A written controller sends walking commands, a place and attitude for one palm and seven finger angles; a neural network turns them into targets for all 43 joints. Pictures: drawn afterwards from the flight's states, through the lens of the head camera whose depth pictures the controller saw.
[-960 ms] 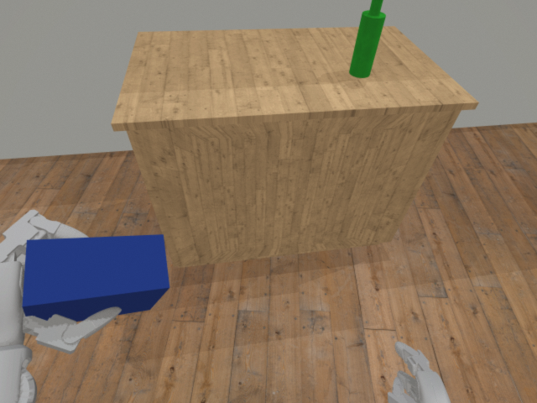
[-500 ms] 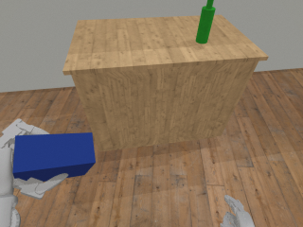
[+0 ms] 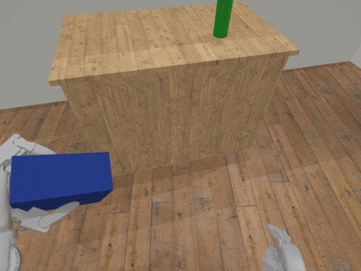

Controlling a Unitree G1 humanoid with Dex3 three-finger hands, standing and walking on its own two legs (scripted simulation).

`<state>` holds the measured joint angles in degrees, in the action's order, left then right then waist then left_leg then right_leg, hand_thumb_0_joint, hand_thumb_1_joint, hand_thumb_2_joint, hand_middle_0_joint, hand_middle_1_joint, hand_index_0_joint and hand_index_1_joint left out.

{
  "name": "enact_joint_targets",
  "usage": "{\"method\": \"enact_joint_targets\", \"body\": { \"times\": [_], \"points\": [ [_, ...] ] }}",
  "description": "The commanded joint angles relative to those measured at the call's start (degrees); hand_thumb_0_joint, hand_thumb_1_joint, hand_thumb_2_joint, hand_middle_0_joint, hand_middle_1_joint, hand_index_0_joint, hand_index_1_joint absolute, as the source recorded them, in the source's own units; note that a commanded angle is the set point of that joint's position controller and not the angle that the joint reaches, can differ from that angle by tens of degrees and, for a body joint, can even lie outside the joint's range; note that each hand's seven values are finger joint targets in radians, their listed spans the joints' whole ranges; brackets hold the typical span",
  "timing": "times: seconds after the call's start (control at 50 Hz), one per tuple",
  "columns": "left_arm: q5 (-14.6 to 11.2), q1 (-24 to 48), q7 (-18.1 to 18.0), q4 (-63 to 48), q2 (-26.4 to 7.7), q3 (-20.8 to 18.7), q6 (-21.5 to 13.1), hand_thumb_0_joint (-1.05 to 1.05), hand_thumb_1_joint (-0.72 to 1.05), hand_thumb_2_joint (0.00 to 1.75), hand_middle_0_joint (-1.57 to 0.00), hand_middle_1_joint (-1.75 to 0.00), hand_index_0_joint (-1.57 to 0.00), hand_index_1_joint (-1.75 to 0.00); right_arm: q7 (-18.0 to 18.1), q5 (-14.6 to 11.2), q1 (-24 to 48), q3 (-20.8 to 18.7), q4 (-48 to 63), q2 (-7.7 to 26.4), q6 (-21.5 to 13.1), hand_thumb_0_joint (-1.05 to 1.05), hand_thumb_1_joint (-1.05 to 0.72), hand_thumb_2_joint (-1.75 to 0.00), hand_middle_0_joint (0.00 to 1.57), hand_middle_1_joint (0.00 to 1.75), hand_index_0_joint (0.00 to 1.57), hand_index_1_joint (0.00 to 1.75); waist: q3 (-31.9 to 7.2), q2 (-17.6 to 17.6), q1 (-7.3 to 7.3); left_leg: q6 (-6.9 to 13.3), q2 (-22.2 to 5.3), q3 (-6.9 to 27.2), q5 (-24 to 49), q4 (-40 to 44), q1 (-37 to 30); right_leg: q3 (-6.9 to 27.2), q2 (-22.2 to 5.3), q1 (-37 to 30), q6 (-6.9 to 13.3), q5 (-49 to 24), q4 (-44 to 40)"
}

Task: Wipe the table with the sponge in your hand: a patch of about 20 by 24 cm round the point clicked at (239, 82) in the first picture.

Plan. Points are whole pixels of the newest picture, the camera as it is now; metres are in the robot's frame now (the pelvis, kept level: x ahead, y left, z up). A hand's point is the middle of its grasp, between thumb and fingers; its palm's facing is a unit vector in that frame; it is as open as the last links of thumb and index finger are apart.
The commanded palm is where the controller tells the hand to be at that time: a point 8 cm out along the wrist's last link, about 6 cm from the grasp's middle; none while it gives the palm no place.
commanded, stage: turn to face it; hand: left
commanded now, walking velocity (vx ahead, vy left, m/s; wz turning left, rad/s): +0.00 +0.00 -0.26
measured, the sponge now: (78, 181) +0.23 +0.20 +0.14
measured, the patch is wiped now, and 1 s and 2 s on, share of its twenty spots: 0.00 0.00 0.00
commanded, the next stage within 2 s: take the last steps up to it in 0.44 s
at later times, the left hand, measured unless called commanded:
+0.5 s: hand (50, 181) +0.22 +0.23 +0.16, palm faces +0.35 -0.83 -0.42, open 10.6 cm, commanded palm +0.17 +0.27 +0.19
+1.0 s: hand (83, 154) +0.28 +0.20 +0.15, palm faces +0.37 -0.85 -0.37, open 10.6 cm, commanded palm +0.23 +0.24 +0.19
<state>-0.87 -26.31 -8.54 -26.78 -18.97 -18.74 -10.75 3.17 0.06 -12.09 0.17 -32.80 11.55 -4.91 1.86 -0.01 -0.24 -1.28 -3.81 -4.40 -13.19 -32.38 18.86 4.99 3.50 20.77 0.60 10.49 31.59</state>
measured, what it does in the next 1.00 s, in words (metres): lifts its left foot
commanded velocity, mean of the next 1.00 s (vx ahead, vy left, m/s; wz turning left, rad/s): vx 0.14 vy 0.01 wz -0.18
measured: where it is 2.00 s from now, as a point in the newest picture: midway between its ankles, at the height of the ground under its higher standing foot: (192, 264)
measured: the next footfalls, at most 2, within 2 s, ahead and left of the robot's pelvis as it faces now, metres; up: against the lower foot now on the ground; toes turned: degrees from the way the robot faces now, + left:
left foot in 1.18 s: +0.15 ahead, +0.11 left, +0.00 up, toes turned -2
right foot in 1.48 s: +0.25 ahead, -0.16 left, +0.00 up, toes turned -20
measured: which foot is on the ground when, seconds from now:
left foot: down 0.00-0.90, up 0.92-1.00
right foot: down 0.00-1.00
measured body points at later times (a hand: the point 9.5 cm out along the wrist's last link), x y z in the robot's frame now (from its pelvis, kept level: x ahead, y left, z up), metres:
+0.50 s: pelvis -0.01 +0.00 -0.01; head +0.02 -0.01 +0.44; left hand +0.20 +0.27 +0.18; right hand +0.15 -0.24 -0.09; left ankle +0.04 +0.13 -0.73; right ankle +0.07 -0.11 -0.73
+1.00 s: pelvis +0.04 -0.02 +0.00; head +0.04 -0.04 +0.45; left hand +0.25 +0.24 +0.17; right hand +0.17 -0.27 -0.11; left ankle +0.02 +0.11 -0.68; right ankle +0.07 -0.11 -0.73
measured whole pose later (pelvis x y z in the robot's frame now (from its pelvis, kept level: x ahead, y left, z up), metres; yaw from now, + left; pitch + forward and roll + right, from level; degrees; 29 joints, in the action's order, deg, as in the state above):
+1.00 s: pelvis +0.04 -0.02 +0.00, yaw -4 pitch -1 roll +2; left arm 0.6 -23.0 -9.0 -19.9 -16.1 -17.1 -11.4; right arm 3.6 0.3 -14.0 0.3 -38.1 12.5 -4.6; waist -0.3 -0.9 -1.1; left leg -0.6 -2.3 -3.0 -27.4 -57.3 22.9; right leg 2.4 2.5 18.6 3.3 16.6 36.1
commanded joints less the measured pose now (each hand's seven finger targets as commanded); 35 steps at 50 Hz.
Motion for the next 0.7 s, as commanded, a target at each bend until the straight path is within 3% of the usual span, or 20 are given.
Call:
{"method": "enact_joint_targets", "body": {
  "times": [0.0,0.18,0.26,0.32,0.38,0.44,0.52,0.54,0.6,0.64,0.68],
  "points": [
    [-1.0,2.5,-1.2,-13.0,-10.1,-7.7,-4.3,0.00,0.10,1.30,-1.20,-1.60,-1.20,-1.60,0.8,-0.4,4.3,-2.5,9.2,6.3,-2.5,0.00,-0.90,-0.90,0.20,0.30,0.20,0.30,-8.4,-1.3,-0.22,1.9,-2.7,3.5,-6.2,4.5,-3.3,6.9,-5.2,0.0,1.0,1.9,-5.7],
    [-1.2,2.3,-1.1,-12.8,-10.0,-8.2,-4.8,0.00,0.10,1.30,-1.20,-1.60,-1.20,-1.60,1.2,-0.6,4.2,-2.8,9.1,6.6,-2.6,0.00,-0.90,-0.90,0.20,0.30,0.20,0.30,-8.7,-1.7,-0.29,2.4,-4.1,3.7,-6.6,4.9,-3.4,6.5,-4.2,1.2,0.6,1.0,-2.9],
    [-1.1,2.8,-1.0,-12.6,-10.2,-8.0,-4.8,0.00,0.10,1.30,-1.20,-1.60,-1.20,-1.60,1.1,-0.5,4.0,-2.8,8.9,6.4,-2.7,0.00,-0.90,-0.90,0.20,0.30,0.20,0.30,-8.1,1.0,-0.05,2.2,-2.9,2.7,-8.3,2.3,-4.0,9.4,-5.7,3.5,1.3,2.4,-4.6],
    [-1.0,3.9,-1.0,-13.2,-10.8,-8.4,-5.0,0.00,0.10,1.30,-1.20,-1.60,-1.20,-1.60,1.0,-0.3,4.3,-2.9,8.6,6.5,-2.8,0.00,-0.90,-0.90,0.20,0.30,0.20,0.30,-7.4,0.6,0.06,2.0,-2.1,2.2,-10.0,1.8,-5.4,10.9,-6.0,6.2,1.8,5.8,-6.5],
    [-0.9,3.4,-1.1,-13.3,-10.4,-8.2,-5.1,0.00,0.10,1.30,-1.20,-1.60,-1.20,-1.60,1.0,-0.3,4.2,-2.7,8.6,6.3,-2.7,0.00,-0.90,-0.90,0.20,0.30,0.20,0.30,-7.1,-0.5,-0.09,2.5,-3.1,3.0,-10.9,3.4,-5.5,10.1,-5.1,6.4,1.5,6.9,-5.5],
    [-1.1,3.0,-1.1,-13.4,-10.3,-8.8,-5.3,0.00,0.10,1.30,-1.20,-1.60,-1.20,-1.60,1.2,-0.5,4.5,-2.7,9.0,6.4,-2.8,0.00,-0.90,-0.90,0.20,0.30,0.20,0.30,-7.6,-2.4,-0.37,3.0,-5.3,4.8,-10.8,6.4,-4.2,6.8,-3.2,4.5,0.5,5.2,-2.1],
    [-1.4,3.2,-0.8,-12.6,-9.7,-8.6,-5.2,0.00,0.10,1.30,-1.20,-1.60,-1.20,-1.60,1.4,-0.9,5.0,-2.9,9.4,6.7,-3.2,0.00,-0.90,-0.90,0.20,0.30,0.20,0.30,-8.0,-5.1,-0.67,3.4,-6.7,4.4,-12.3,7.4,-1.7,4.9,-2.2,2.3,-0.1,2.2,1.7],
    [-1.3,3.1,-0.9,-12.6,-9.8,-8.5,-5.2,0.00,0.10,1.30,-1.20,-1.60,-1.20,-1.60,1.4,-0.9,4.7,-2.8,9.2,6.6,-3.3,0.00,-0.90,-0.90,0.20,0.30,0.20,0.30,-8.2,-4.0,-0.63,3.6,-6.7,4.2,-13.1,6.8,-1.7,4.8,-2.5,1.8,0.0,2.3,1.6],
    [-1.1,4.7,-0.9,-13.1,-9.4,-7.4,-4.9,0.00,0.10,1.30,-1.20,-1.60,-1.20,-1.60,1.4,-0.6,3.8,-3.0,8.6,6.6,-3.4,0.00,-0.90,-0.90,0.20,0.30,0.20,0.30,-8.1,-0.4,-0.05,3.7,-3.4,2.2,-22.0,2.8,-4.3,8.8,-3.8,6.3,2.1,14.8,-4.0],
    [-0.8,5.4,-1.0,-13.7,-9.4,-6.9,-4.7,0.00,0.10,1.30,-1.20,-1.60,-1.20,-1.60,1.6,0.1,3.9,-2.7,8.3,6.8,-3.5,0.00,-0.90,-0.90,0.20,0.30,0.20,0.30,-5.9,0.7,0.42,3.9,-2.7,3.0,-24.5,2.5,-5.2,10.7,-4.2,9.9,3.4,23.0,-6.9],
    [-0.7,5.8,-1.3,-13.4,-9.4,-7.0,-4.8,0.00,0.10,1.30,-1.20,-1.60,-1.20,-1.60,2.1,0.3,3.8,-2.3,7.6,6.8,-3.6,0.00,-0.90,-0.90,0.20,0.30,0.20,0.30,-4.8,-2.3,0.53,4.9,-4.3,5.4,-24.3,5.5,-7.1,8.5,-2.8,11.4,3.3,21.0,-4.2]
  ]
}}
